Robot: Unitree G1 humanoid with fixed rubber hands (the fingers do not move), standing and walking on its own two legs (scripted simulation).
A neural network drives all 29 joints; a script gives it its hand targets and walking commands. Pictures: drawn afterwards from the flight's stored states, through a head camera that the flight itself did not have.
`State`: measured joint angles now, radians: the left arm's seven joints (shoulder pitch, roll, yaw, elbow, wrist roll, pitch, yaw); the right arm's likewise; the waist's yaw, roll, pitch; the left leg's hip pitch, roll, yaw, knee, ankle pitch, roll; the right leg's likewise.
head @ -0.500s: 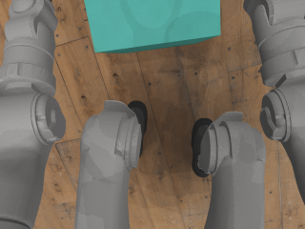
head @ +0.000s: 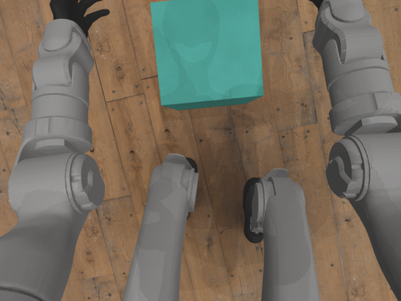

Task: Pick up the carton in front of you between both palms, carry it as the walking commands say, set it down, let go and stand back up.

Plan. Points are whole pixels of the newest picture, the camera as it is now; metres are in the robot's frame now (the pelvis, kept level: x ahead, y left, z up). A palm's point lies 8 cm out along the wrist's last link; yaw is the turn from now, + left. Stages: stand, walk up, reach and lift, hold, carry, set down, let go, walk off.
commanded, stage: set down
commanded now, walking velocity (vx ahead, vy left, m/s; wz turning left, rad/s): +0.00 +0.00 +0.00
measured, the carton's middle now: (208, 64) +0.52 +0.08 -0.36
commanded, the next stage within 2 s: let go in 0.46 s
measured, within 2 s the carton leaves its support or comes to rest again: neither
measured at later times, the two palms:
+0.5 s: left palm out of the picture +0.50 +0.29 +0.05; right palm out of the picture +0.58 -0.10 +0.04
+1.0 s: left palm out of the picture +0.37 +0.29 +0.15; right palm out of the picture +0.43 -0.15 +0.14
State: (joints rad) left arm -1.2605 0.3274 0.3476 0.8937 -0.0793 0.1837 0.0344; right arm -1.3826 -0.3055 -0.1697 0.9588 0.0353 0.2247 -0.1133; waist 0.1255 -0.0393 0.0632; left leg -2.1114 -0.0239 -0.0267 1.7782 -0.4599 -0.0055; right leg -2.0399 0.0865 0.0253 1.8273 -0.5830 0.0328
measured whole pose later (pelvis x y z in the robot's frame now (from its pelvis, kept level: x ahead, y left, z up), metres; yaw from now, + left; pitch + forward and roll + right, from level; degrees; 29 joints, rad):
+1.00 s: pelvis +0.08 +0.02 +0.25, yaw +1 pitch +29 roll -1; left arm -0.32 0.23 0.18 0.58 0.02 0.06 -0.12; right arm -0.38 -0.12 -0.17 0.58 -0.10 0.08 -0.06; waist 0.08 0.00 -0.05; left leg -1.01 -0.04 -0.03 0.76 -0.25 0.03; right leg -0.94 0.04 0.08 0.76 -0.33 0.03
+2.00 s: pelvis +0.12 +0.00 +0.29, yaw +3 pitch -1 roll +0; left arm 0.20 0.29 0.05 0.53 0.03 0.09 0.01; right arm 0.20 -0.26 -0.03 0.63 -0.05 0.05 -0.01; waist 0.01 -0.03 0.02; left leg -0.22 -0.03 -0.05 0.52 -0.28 0.00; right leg -0.14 0.03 0.06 0.51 -0.35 -0.01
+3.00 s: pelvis +0.11 +0.01 +0.30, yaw +1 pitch -2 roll +0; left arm 0.18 0.38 0.01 0.91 0.03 0.00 0.02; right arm 0.13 -0.36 -0.02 0.97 -0.02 -0.01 -0.01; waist 0.00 -0.03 0.02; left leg -0.15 -0.03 -0.01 0.40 -0.21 0.02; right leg -0.08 0.01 0.08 0.38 -0.26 0.01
